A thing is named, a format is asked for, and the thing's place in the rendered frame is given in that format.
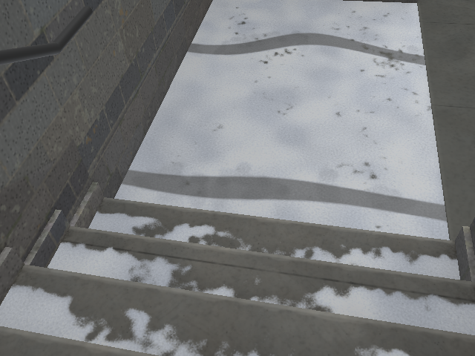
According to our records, stairs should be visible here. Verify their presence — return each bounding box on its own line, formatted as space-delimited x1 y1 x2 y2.
0 197 475 356

